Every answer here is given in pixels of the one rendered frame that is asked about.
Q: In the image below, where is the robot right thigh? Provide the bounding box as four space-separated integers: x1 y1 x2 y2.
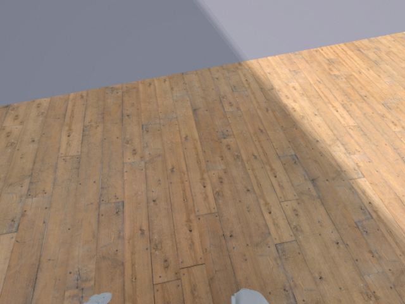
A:
230 289 269 304

